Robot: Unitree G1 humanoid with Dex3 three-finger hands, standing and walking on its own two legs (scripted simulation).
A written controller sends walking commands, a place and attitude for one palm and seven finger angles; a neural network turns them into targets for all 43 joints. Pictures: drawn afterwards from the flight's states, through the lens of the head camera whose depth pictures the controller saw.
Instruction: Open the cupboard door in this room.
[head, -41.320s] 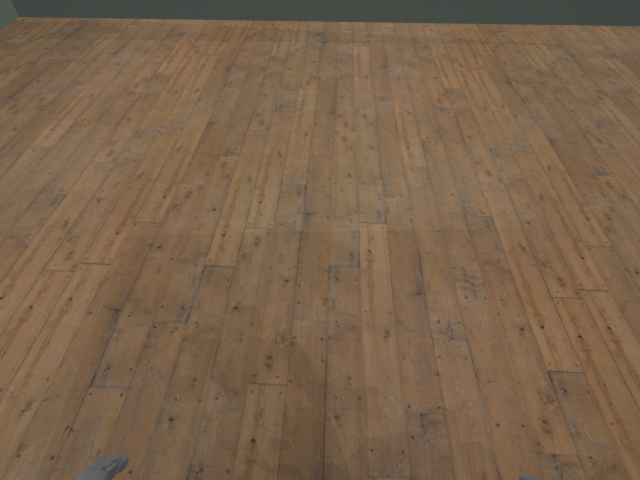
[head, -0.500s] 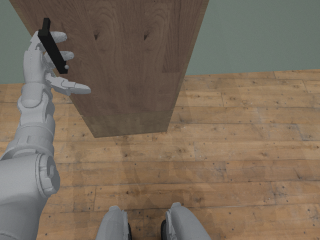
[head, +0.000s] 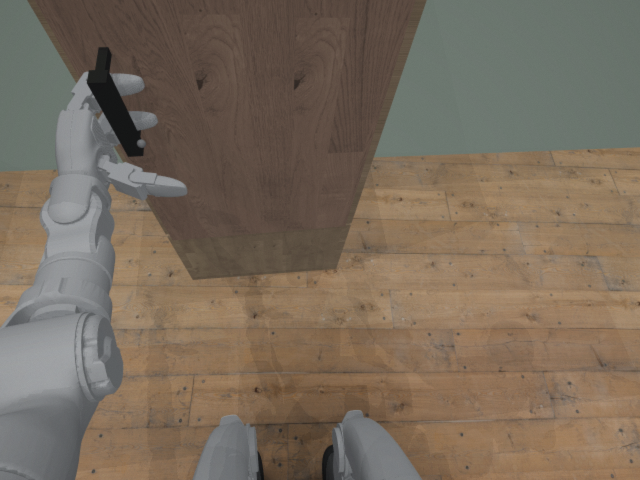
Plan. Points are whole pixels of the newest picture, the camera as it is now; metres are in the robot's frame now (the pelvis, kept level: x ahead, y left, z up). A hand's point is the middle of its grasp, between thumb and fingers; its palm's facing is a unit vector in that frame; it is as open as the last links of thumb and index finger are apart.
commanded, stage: close the thumb around the handle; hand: left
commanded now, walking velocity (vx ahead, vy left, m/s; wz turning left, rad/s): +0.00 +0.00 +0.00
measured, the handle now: (120, 105) +0.56 +0.21 +0.07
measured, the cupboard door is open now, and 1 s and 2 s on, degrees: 1 6 45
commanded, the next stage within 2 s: pull the door open along its arc in 0.62 s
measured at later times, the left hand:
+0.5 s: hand (141, 139) +0.52 +0.18 +0.06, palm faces +0.04 -1.00 -0.01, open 6.2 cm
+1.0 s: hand (143, 158) +0.49 +0.17 +0.06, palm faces +0.02 -1.00 -0.01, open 5.5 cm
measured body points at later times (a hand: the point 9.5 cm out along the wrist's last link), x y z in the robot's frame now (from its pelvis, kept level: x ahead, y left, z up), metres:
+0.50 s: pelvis +0.00 +0.01 +0.00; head +0.14 +0.03 +0.43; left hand +0.51 +0.23 +0.07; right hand -0.01 -0.25 -0.11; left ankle +0.02 +0.11 -0.65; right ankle +0.00 -0.10 -0.65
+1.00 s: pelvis +0.01 +0.01 +0.01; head +0.13 +0.02 +0.44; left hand +0.48 +0.23 +0.07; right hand +0.02 -0.25 -0.11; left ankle +0.02 +0.11 -0.65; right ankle +0.00 -0.10 -0.65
